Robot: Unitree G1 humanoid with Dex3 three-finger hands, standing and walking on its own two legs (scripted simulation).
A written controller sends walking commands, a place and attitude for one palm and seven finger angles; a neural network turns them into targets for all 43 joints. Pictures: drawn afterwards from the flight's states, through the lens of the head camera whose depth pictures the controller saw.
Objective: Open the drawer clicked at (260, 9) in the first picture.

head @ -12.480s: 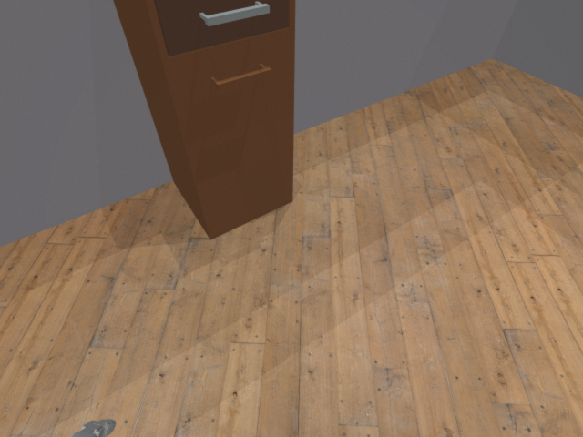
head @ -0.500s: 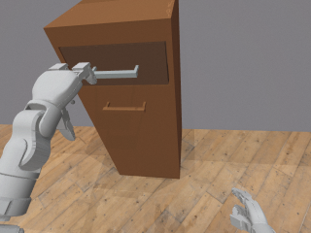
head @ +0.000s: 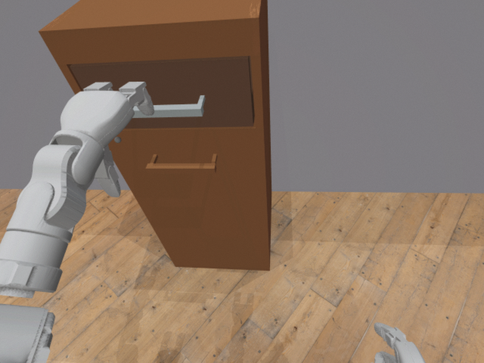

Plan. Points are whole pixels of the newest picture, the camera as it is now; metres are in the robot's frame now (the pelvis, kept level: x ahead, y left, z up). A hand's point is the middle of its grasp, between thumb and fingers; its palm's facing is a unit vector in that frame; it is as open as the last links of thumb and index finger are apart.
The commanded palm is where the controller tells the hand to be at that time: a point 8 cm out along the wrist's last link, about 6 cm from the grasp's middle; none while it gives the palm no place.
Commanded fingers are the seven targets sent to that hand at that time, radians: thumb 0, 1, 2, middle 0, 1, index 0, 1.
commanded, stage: move the hooked fingers above the handle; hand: left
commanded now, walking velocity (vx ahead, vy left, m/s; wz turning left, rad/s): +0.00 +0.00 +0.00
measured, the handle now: (163, 105) +0.59 +0.24 +0.12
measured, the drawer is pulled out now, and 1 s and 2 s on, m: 0.00 0.00 0.00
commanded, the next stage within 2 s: none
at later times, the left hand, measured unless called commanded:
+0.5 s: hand (138, 116) +0.47 +0.23 +0.18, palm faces +0.05 +0.02 -1.00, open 13.9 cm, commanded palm +0.45 +0.24 +0.24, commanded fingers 0.00 -0.50 0.30 -0.30 -1.20 -0.30 -1.20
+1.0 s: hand (153, 97) +0.54 +0.23 +0.17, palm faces +0.02 +0.01 -1.00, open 13.9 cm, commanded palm +0.51 +0.24 +0.23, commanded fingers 0.00 -0.50 0.30 -0.30 -1.20 -0.30 -1.20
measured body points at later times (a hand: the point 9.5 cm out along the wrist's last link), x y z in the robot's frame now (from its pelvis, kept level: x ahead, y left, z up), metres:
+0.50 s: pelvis +0.02 +0.01 +0.00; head +0.06 -0.02 +0.45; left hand +0.46 +0.22 +0.24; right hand +0.17 -0.23 -0.13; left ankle -0.02 +0.12 -0.74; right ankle +0.06 -0.13 -0.74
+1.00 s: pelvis +0.04 +0.01 -0.01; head +0.10 -0.01 +0.44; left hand +0.53 +0.22 +0.23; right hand +0.10 -0.26 -0.14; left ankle -0.02 +0.12 -0.74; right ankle +0.06 -0.13 -0.74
